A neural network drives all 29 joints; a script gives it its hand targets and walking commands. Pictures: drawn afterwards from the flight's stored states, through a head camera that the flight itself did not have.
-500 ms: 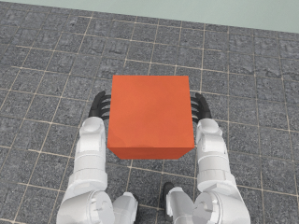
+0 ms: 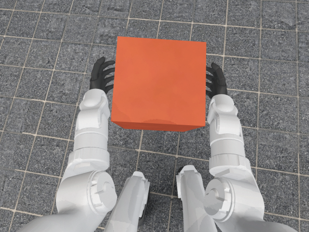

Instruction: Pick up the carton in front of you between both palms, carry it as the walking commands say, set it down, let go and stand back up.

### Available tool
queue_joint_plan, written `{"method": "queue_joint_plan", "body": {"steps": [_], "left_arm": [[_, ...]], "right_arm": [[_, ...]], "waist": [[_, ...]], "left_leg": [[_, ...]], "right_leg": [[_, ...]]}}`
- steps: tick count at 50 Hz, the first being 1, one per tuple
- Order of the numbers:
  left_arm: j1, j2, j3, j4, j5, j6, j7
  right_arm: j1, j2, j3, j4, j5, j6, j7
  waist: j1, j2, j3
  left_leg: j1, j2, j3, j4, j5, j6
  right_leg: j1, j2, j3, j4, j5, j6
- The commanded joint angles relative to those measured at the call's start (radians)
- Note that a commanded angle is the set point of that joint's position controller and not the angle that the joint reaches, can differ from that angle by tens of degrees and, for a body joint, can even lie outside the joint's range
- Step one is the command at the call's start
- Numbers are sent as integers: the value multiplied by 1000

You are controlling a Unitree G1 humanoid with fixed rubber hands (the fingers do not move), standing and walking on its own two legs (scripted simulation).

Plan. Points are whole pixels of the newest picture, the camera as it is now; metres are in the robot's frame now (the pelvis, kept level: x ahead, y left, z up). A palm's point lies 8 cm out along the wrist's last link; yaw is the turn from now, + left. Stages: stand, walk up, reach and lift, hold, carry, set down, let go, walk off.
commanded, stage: set down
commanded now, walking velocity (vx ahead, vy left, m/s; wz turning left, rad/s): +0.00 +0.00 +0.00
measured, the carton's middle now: (157, 93) +0.48 +0.00 -0.14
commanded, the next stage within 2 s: none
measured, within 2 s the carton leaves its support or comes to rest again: rests again in 1.90 s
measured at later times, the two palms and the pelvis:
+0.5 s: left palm (114, 101) +0.49 +0.16 -0.24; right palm (198, 104) +0.47 -0.14 -0.27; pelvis -0.04 -0.01 -0.14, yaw +3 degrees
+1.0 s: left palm (127, 109) +0.50 +0.14 -0.39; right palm (197, 107) +0.50 -0.15 -0.39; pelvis -0.02 +0.00 -0.22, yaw +4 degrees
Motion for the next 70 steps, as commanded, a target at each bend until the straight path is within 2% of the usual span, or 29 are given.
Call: {"method": "queue_joint_plan", "body": {"steps": [1, 3, 8, 9, 10, 13, 14, 15, 17, 23, 32, 35, 39, 43, 44, 45, 46, 47, 49, 51, 52, 55, 59, 62, 63, 65, 66, 67, 70], "left_arm": [[-546, -835, -482, 149, -95, 0, -232], [-653, -878, -503, 178, -146, 8, -229], [-749, -787, -621, 23, -197, -19, -207], [-761, -803, -614, 51, -213, -3, -206], [-740, -821, -592, 85, -230, 0, -208], [-795, -759, -580, 68, -231, 9, -197], [-762, -751, -568, 149, -212, 24, -207], [-843, -706, -621, 11, -250, 12, -203], [-871, -674, -496, 206, -214, 44, -221], [-1065, -730, -606, 94, -276, 34, -214], [-957, -758, -593, 314, -277, 25, -164], [-950, -740, -569, 240, -244, 0, -153], [-900, -653, -543, 342, -233, -13, -131], [-1143, -573, -709, 25, -374, -79, -82], [-1217, -567, -784, -69, -429, -89, -70], [-1240, -593, -786, -45, -447, -88, -62], [-1227, -584, -812, -58, -483, -107, -59], [-1332, -496, -872, -150, -520, -114, -54], [-1260, -555, -813, -4, -476, -96, -56], [-1177, -539, -746, 199, -429, -83, -74], [-1081, -610, -726, 273, -397, -72, -81], [-913, -671, -652, 426, -292, -17, -123], [-968, -755, -550, 406, -263, 13, -139], [-971, -761, -546, 419, -305, -9, -129], [-1022, -789, -596, 323, -346, -28, -117], [-984, -672, -593, 375, -300, -56, -97], [-1026, -630, -568, 391, -322, -66, -97], [-996, -644, -603, 408, -308, -76, -98], [-926, -538, -512, 457, -219, -69, -109]], "right_arm": [[-603, 855, 435, 132, 100, -11, 179], [-638, 855, 462, 105, 119, -18, 167], [-779, 874, 578, 10, 227, -28, 130], [-782, 819, 597, -49, 237, -26, 129], [-853, 785, 632, -20, 245, -10, 130], [-906, 844, 650, 16, 255, 6, 112], [-882, 809, 598, -2, 259, -5, 96], [-899, 810, 625, -10, 236, 17, 95], [-924, 800, 554, 151, 216, 42, 96], [-1062, 669, 508, 74, 264, 5, 119], [-1005, 625, 415, 205, 216, -21, 191], [-1009, 672, 463, 203, 282, -2, 226], [-1021, 621, 496, 201, 318, -24, 224], [-1163, 601, 625, -51, 484, -74, 181], [-1276, 552, 674, -152, 504, -87, 155], [-1221, 561, 682, -133, 542, -88, 144], [-1157, 578, 710, -72, 516, -84, 139], [-1110, 531, 612, -36, 497, -75, 138], [-1016, 507, 541, 96, 512, -99, 122], [-994, 471, 495, 313, 443, -102, 126], [-981, 476, 391, 319, 393, -106, 144], [-845, 487, 220, 447, 224, -53, 219], [-1076, 455, 223, 317, 215, -42, 273], [-1389, 440, 447, -136, 331, -88, 254], [-1296, 448, 411, -110, 314, -91, 245], [-1164, 488, 436, 11, 367, -104, 223], [-1175, 407, 459, 53, 363, -111, 221], [-1094, 471, 423, 154, 368, -111, 223], [-1010, 446, 364, 265, 319, -85, 247]], "waist": [[36, -58, -815], [-54, -74, -880], [34, -84, -1083], [-28, -68, -1076], [39, -126, -1051], [16, -237, -1046], [62, -116, -1061], [-7, -241, -1127], [14, -264, -890], [-42, 15, -1009], [-206, 12, -856], [-56, 24, -880], [-36, -58, -746], [9, -78, -1088], [-92, -109, -1235], [-24, -77, -1246], [-89, -148, -1248], [-150, -63, -1189], [-110, 102, -993], [-186, 157, -740], [-132, 197, -558], [-257, 196, -367], [-245, 210, -609], [-199, 50, -691], [-264, 56, -752], [-124, 84, -668], [-244, 52, -562], [-156, 71, -553], [-154, 4, -402]], "left_leg": [[-78, -69, 76, -46, 229, -26], [-37, -72, 68, 32, 218, -29], [-153, -77, 101, 148, 231, -37], [-156, -74, 87, 170, 225, -37], [-237, -81, 112, 194, 220, -41], [-207, -80, 93, 209, 172, -17], [-234, -86, 128, 215, 153, -21], [-206, -83, 107, 230, 183, -22], [-324, -75, 124, 244, 9, -9], [-269, -59, 132, 378, 92, -36], [-288, -60, 71, 434, 193, -55], [-277, -80, 131, 497, 195, -50], [-353, -63, 100, 535, 204, -16], [-161, -68, 126, 634, 419, -10], [-140, -68, 98, 641, 446, -17], [-209, -58, 131, 660, 435, -31], [-374, -52, 109, 642, 357, -38], [-324, -50, 102, 653, 354, -35], [-174, -53, 98, 632, 386, -37], [-228, -40, 86, 640, 236, -48], [-252, -42, 50, 600, 181, -28], [-273, -18, -4, 560, 120, -39], [-157, -42, 4, 556, 210, -33], [-324, -51, 26, 606, 330, -8], [-257, -68, 12, 629, 358, -2], [-284, -84, 61, 618, 327, -16], [-404, -66, 44, 652, 263, -11], [-370, -72, 61, 643, 258, -7], [-430, -54, 50, 617, 112, 16]], "right_leg": [[630, 70, -72, 96, 266, 11], [605, 86, -92, 123, 221, 12], [608, 85, -98, 265, 302, 24], [630, 87, -110, 282, 289, 18], [639, 75, -86, 285, 276, 26], [572, 78, -118, 302, 200, 49], [572, 87, -106, 324, 221, 31], [628, 89, -130, 333, 233, 59], [521, 76, -106, 305, -5, 47], [376, 68, -130, 465, 83, -5], [132, 51, -197, 579, 192, -10], [140, 49, -169, 615, 167, 11], [85, 39, -161, 682, 224, 22], [193, 41, -139, 733, 399, 37], [342, 47, -147, 755, 500, 30], [463, 32, -106, 776, 597, 35], [658, 22, -77, 794, 711, -7], [593, 26, -98, 805, 639, 6], [309, 47, -122, 776, 457, -2], [119, 39, -137, 756, 255, -37], [-53, 26, -151, 762, 183, -38], [-188, 29, -188, 733, 32, -50], [-262, 38, -242, 733, 86, -36], [-103, -6, -214, 790, 261, 4], [-76, 12, -218, 777, 243, 7], [-54, 10, -177, 793, 272, 11], [-15, 9, -160, 769, 269, -3], [8, 10, -148, 788, 238, 7], [-113, 23, -154, 755, 101, 13]]}}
